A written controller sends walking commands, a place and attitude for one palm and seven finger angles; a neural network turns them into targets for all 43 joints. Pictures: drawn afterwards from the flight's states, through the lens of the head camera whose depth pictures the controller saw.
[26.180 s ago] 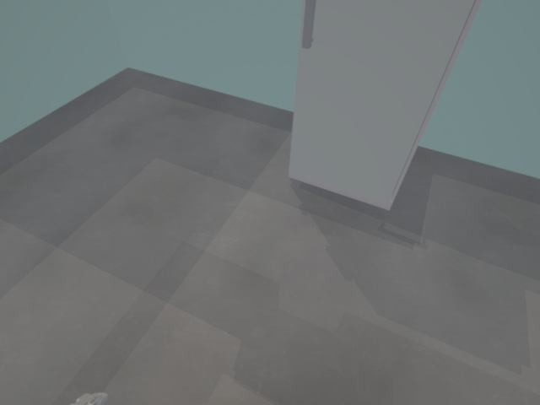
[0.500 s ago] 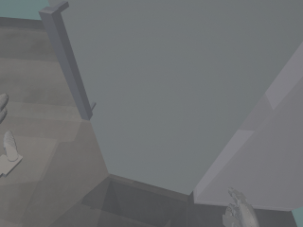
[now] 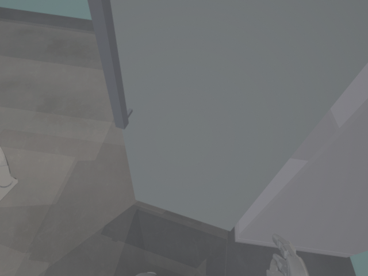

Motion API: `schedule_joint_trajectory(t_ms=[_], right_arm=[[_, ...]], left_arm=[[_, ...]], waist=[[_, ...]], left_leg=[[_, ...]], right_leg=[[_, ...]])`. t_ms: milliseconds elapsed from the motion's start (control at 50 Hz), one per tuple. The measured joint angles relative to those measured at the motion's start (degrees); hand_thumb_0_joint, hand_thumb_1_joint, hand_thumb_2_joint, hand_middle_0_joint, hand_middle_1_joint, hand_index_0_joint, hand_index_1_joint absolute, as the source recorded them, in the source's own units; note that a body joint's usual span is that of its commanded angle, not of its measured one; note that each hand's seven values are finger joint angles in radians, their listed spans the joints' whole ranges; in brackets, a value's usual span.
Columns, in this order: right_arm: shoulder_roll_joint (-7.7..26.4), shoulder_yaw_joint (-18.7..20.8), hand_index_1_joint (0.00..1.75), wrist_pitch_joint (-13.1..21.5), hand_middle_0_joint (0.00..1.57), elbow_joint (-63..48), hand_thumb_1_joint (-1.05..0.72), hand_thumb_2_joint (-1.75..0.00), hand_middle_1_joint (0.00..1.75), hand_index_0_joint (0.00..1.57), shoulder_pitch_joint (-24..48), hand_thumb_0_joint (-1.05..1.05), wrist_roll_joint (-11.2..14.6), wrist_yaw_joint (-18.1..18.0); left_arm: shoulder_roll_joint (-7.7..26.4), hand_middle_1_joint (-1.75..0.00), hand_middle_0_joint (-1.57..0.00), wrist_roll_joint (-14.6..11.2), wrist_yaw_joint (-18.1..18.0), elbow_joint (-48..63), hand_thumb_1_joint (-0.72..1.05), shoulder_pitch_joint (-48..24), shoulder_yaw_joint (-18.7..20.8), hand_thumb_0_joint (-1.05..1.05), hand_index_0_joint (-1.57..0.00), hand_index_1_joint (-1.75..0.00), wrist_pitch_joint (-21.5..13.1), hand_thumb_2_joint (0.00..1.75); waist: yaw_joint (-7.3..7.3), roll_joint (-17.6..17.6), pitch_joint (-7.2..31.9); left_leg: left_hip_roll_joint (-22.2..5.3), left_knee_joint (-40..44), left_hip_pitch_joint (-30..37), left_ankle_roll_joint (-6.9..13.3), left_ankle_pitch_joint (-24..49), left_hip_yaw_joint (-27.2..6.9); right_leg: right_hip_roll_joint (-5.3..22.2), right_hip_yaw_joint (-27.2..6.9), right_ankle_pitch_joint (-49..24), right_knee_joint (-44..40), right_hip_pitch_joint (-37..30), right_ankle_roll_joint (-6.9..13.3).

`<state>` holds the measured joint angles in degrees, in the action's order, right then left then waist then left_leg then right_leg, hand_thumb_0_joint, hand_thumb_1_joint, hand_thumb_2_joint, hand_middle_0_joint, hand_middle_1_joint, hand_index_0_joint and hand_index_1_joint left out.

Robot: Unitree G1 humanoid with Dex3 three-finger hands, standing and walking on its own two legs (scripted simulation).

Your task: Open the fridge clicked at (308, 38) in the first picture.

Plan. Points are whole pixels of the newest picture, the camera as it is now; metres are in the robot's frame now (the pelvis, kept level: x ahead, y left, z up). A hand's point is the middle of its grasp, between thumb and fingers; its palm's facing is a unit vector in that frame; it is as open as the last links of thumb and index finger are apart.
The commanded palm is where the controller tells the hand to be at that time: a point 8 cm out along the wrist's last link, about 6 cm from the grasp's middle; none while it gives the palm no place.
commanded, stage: step back with the hand held close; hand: left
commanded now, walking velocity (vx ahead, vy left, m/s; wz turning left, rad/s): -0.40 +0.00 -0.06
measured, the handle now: (118, 70) +0.51 +0.22 +0.16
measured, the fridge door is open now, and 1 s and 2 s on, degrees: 80 80 80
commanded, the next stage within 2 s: stop stepping back and stand still in 0.46 s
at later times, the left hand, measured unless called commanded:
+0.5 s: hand out of the picture +0.11 +0.26 +0.17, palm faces +0.43 -0.79 -0.45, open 7.4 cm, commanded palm +0.03 +0.30 +0.19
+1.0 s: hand out of the picture +0.01 +0.28 +0.16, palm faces +0.45 -0.83 -0.33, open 7.4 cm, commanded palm -0.06 +0.31 +0.19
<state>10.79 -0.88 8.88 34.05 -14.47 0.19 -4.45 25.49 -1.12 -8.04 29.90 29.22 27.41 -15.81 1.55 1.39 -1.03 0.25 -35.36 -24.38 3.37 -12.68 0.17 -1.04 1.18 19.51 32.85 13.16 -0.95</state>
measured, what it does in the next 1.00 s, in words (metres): walks backwards: left foot, then right foot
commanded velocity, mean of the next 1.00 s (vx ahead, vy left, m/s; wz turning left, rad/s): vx -0.11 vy -0.02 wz -0.02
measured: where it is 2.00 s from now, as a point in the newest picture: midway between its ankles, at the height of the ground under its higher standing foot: outside the picture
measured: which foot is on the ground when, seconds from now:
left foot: down 0.00-0.24, up 0.26-0.48, down 0.50-1.00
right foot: down 0.00-0.50, up 0.52-0.70, down 0.72-1.00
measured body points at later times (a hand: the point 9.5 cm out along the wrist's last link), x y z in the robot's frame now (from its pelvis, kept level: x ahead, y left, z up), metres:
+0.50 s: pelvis -0.10 +0.00 +0.00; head -0.07 +0.02 +0.45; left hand +0.08 +0.30 +0.19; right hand +0.08 -0.26 -0.06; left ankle -0.11 +0.14 -0.73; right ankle -0.05 -0.14 -0.73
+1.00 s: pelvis -0.20 +0.01 +0.00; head -0.23 +0.05 +0.45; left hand -0.02 +0.32 +0.18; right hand -0.07 -0.24 -0.06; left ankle -0.17 +0.11 -0.73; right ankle -0.18 -0.10 -0.69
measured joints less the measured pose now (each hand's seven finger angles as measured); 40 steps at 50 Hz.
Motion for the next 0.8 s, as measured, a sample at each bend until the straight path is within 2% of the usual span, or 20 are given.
schedule_joint_trajectory(t_ms=[40, 100, 220, 260, 320, 360, 420, 480, 500, 540, 580, 620, 680, 720, 740, 760, 800], right_arm=[[-0.03, -0.17, 0.30, 0.51, 0.21, 0.58, -0.91, -0.90, 0.30, 0.20, 1.64, 0.01, -0.11, 0.28], [-0.05, -0.24, 0.30, -0.02, 0.21, 0.92, -0.91, -0.90, 0.30, 0.20, 4.53, 0.01, 0.14, 0.67], [-0.63, 0.11, 0.30, -1.69, 0.21, -1.79, -0.91, -0.90, 0.31, 0.20, 6.59, 0.01, 0.84, 0.88], [-0.97, 0.55, 0.30, -2.45, 0.21, -1.83, -0.91, -0.90, 0.31, 0.20, 5.93, 0.01, 1.29, 0.77], [-0.88, 1.08, 0.30, -3.87, 0.21, 0.07, -0.91, -0.90, 0.30, 0.20, 4.67, 0.01, 0.85, 0.58], [-0.50, 0.97, 0.30, -4.66, 0.21, 0.94, -0.91, -0.90, 0.30, 0.20, 4.23, 0.01, 0.44, 0.10], [0.51, 0.89, 0.30, -5.12, 0.21, 0.76, -0.91, -0.90, 0.30, 0.20, 3.98, 0.01, -0.06, -0.42], [1.91, 1.63, 0.30, -5.08, 0.21, -0.68, -0.91, -0.90, 0.30, 0.20, 4.16, 0.01, 0.12, -0.88], [2.36, 2.18, 0.30, -4.86, 0.20, -1.31, -0.91, -0.90, 0.30, 0.20, 4.25, 0.01, 0.35, -0.94], [0.74, 2.91, 0.30, -4.27, 0.20, -0.87, -0.91, -0.90, 0.30, 0.20, 5.42, 0.01, 0.78, -0.67], [-0.71, 2.71, 0.30, -2.97, 0.20, -0.96, -0.91, -0.90, 0.30, 0.20, 5.54, 0.01, 0.24, -0.19], [-1.74, 2.18, 0.30, -1.54, 0.20, -1.09, -0.91, -0.90, 0.30, 0.20, 4.71, 0.01, 0.29, 0.77], [-2.33, 0.99, 0.30, -0.34, 0.20, -1.50, -0.91, -0.90, 0.30, 0.20, 2.23, 0.01, 0.86, 2.05], [-2.27, 0.23, 0.30, -0.17, 0.21, -1.24, -0.91, -0.90, 0.30, 0.20, 0.88, 0.01, 1.03, 2.19], [-1.91, 0.11, 0.30, -0.44, 0.21, -0.38, -0.91, -0.90, 0.30, 0.20, 0.86, 0.01, 0.93, 2.07], [-1.61, 0.06, 0.30, -0.86, 0.21, 0.68, -0.90, -0.90, 0.30, 0.20, 0.67, 0.01, 0.88, 1.93], [-1.20, 0.09, 0.30, -1.84, 0.21, 2.98, -0.90, -0.90, 0.31, 0.20, 0.00, 0.01, 0.71, 1.78]], left_arm=[[-0.46, -0.30, -0.21, -0.23, 0.20, -0.04, 0.89, -0.74, -0.17, 0.01, -0.21, -0.30, -0.21, 0.90], [-1.06, -0.30, -0.21, -0.63, 0.74, 0.34, 0.89, -2.45, -2.12, 0.01, -0.21, -0.30, 0.75, 0.90], [1.13, -0.30, -0.22, -1.73, 2.36, 2.16, 0.89, 0.56, -2.80, 0.01, -0.21, -0.30, 1.73, 0.90], [2.20, -0.30, -0.22, -1.98, 2.31, 2.64, 0.89, 2.36, -2.15, 0.01, -0.22, -0.30, 1.59, 0.90], [1.89, -0.30, -0.22, -1.72, 1.25, 2.35, 0.89, 3.26, -2.21, 0.01, -0.22, -0.30, 1.84, 0.90], [0.68, -0.30, -0.22, -1.01, 0.27, 1.34, 0.89, 2.25, -2.43, 0.01, -0.22, -0.30, 2.20, 0.90], [-0.83, -0.30, -0.22, -0.10, -0.97, -0.16, 0.89, 0.23, -2.58, 0.01, -0.22, -0.30, 3.42, 0.90], [-1.47, -0.30, -0.22, 0.19, -1.44, 0.57, 0.89, -0.62, -3.12, 0.01, -0.22, -0.30, 4.42, 0.90], [-1.14, -0.30, -0.22, 0.20, -1.30, 1.41, 0.89, -0.79, -3.27, 0.01, -0.22, -0.30, 4.39, 0.90], [0.79, -0.30, -0.22, -0.02, -0.74, 2.02, 0.89, -1.12, -2.28, 0.01, -0.21, -0.30, 3.53, 0.90], [1.64, -0.30, -0.22, -0.50, -0.25, 2.43, 0.89, 0.07, -1.20, 0.01, -0.22, -0.30, 3.06, 0.90], [1.49, -0.30, -0.22, -0.94, -0.08, 3.08, 0.89, 1.49, -0.70, 0.01, -0.22, -0.30, 2.65, 0.90], [0.94, -0.30, -0.22, -1.36, -0.05, 4.39, 0.89, 3.94, -0.48, 0.02, -0.22, -0.30, 2.60, 0.90], [0.97, -0.30, -0.22, -1.07, 0.00, 4.04, 0.89, 3.97, -0.30, 0.01, -0.22, -0.30, 2.56, 0.90], [0.32, -0.30, -0.22, -0.75, 0.14, 2.90, 0.89, 2.84, -0.83, 0.01, -0.22, -0.30, 2.56, 0.90], [-0.29, -0.30, -0.22, -0.66, 0.24, 1.68, 0.89, 1.70, -1.52, 0.01, -0.22, -0.30, 2.86, 0.90], [-1.73, -0.30, -0.22, -0.74, 0.07, -0.55, 0.89, 0.11, -2.80, 0.01, -0.22, -0.30, 3.73, 0.90]], waist=[[1.02, -0.37, -1.23], [1.52, -1.52, -3.78], [0.11, -2.95, -4.43], [-0.07, -2.03, -3.10], [0.61, 1.36, -0.85], [0.77, 3.30, -0.26], [0.02, 4.68, 0.04], [-1.50, 3.89, -0.69], [-1.95, 3.14, -1.18], [-1.50, 5.68, -3.32], [-1.65, 5.40, -4.03], [-1.70, 3.81, -4.04], [-0.81, 1.63, -2.78], [-0.10, 0.98, -1.93], [-0.07, -0.26, -2.24], [-0.03, -0.96, -2.01], [0.54, -0.56, -0.55]], left_leg=[[-0.73, 0.65, -0.58, -0.29, 0.96, 0.66], [-1.87, 2.87, -0.08, -0.87, 3.35, 0.77], [-3.01, 3.44, -1.25, -1.86, 5.28, 0.03], [-2.29, -1.36, -3.46, -2.82, -2.44, -0.38], [0.24, -18.00, -6.31, -4.07, -11.00, 0.00], [0.35, -20.08, -4.48, -4.22, -13.67, 1.27], [-0.68, -11.91, 0.81, -4.15, -12.83, 2.34], [-2.51, 3.80, 7.99, -3.72, -2.05, 3.29], [-3.32, 7.25, 9.49, -4.25, 0.10, 3.42], [-1.99, 6.62, 9.29, -4.74, -1.00, 4.87], [-2.79, 5.19, 8.28, -4.53, -1.18, 4.90], [-4.32, 4.61, 7.43, -4.47, -0.56, 4.24], [-6.13, 2.92, 5.88, -4.78, -0.31, 3.96], [-6.39, -0.15, 4.24, -4.67, -1.69, 4.08], [-6.75, -2.16, 3.65, -4.29, -3.99, 3.26], [-6.22, -4.21, 3.02, -3.96, -7.92, 2.17], [-3.66, -11.12, 1.76, -3.44, -11.20, 1.20]], right_leg=[[-0.34, -0.13, -0.99, -4.09, -1.43, -0.10], [-1.39, -0.36, -3.12, -5.70, -1.34, 0.18], [-2.56, 0.42, -4.05, -3.72, 0.93, 1.42], [-2.03, 0.62, -4.19, -3.13, 1.98, 2.09], [0.47, -0.54, -4.90, -3.35, 2.86, 2.28], [2.09, -1.27, -6.02, -4.38, 2.97, 1.86], [3.87, -1.39, -7.45, -4.95, 4.29, 1.10], [4.56, -0.55, -7.69, -2.65, 6.85, -0.08], [4.41, -0.03, -7.30, -0.87, 8.10, -0.51], [5.45, -1.82, -5.51, 4.50, 10.70, -0.51], [3.76, -1.95, 1.03, 12.29, 12.62, -0.44], [1.84, -0.55, 4.36, 15.52, 12.18, -0.36], [0.94, 2.34, 3.76, 7.26, 6.61, -0.42], [1.19, 3.03, -0.75, -0.04, 2.39, -0.01], [0.65, 3.61, -3.34, -0.52, 1.97, 0.85], [0.51, 3.98, -4.39, -0.34, 1.97, 1.57], [1.15, 3.44, -4.90, -0.18, 2.38, 2.45]])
